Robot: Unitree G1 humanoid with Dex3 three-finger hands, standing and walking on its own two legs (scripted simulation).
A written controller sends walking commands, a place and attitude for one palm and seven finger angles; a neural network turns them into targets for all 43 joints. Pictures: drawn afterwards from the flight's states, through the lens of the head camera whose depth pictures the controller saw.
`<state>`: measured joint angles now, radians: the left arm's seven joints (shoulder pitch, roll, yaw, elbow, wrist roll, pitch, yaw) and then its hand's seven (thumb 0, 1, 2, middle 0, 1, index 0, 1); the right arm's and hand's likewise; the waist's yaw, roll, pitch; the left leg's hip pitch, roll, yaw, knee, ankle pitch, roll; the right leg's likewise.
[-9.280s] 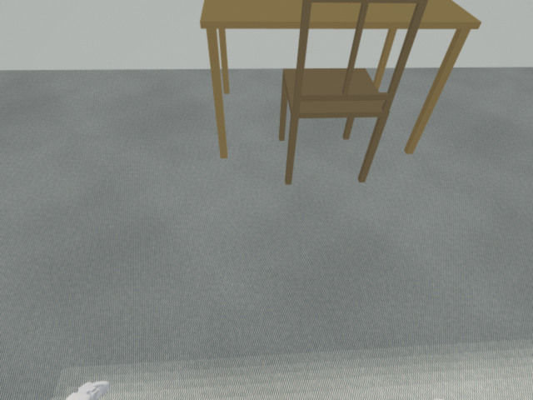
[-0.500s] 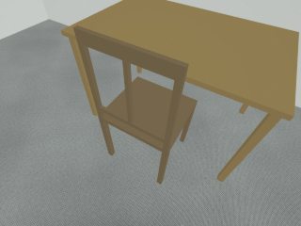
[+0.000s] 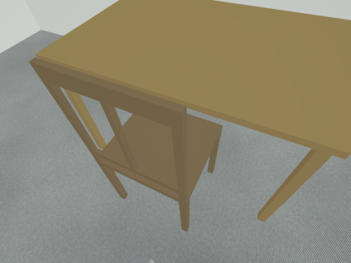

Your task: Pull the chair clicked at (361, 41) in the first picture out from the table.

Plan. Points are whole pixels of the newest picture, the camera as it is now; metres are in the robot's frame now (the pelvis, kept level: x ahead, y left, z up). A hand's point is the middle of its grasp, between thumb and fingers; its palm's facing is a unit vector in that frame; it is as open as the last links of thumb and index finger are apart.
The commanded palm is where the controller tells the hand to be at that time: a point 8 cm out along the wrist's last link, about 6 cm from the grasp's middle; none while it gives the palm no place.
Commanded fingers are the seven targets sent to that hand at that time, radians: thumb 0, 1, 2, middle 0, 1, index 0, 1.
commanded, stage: come to a stop and stand still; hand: left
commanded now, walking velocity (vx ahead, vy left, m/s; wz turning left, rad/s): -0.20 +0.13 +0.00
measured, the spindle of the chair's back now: (122, 140) +0.46 +0.19 -0.06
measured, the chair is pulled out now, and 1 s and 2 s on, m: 0.00 0.00 0.00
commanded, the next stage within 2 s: look again from close up in 1.08 s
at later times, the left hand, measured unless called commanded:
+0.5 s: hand out of the picture -0.03 +0.25 -0.17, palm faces +0.07 -0.98 -0.20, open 7.4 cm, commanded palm none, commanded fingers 0.00 0.90 0.90 -0.20 -0.30 -0.20 -0.30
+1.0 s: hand out of the picture -0.09 +0.18 -0.17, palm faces +0.02 -0.99 -0.16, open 7.4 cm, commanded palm none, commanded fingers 0.00 0.90 0.90 -0.20 -0.30 -0.20 -0.30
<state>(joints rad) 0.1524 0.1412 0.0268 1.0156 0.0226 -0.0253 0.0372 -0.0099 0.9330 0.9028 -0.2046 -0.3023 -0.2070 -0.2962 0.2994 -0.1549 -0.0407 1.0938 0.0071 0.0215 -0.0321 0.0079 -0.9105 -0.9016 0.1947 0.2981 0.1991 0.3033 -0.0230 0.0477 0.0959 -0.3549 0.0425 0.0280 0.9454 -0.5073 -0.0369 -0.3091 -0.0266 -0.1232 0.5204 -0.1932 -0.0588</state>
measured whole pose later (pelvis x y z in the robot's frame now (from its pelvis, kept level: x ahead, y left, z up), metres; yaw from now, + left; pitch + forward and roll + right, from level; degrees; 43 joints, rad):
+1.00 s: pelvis -0.07 +0.03 +0.01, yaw +0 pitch -2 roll +1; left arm 0.32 0.10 0.00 1.14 0.01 0.00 0.04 0.00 0.90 0.90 -0.20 -0.30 -0.20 -0.30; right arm 0.36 -0.12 -0.01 1.17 -0.01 0.02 -0.03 0.01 -0.91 -0.90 0.20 0.30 0.20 0.30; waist -0.02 0.00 0.04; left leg -0.22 0.01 0.06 0.39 -0.13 0.00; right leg -0.11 0.02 -0.05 0.42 -0.28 -0.04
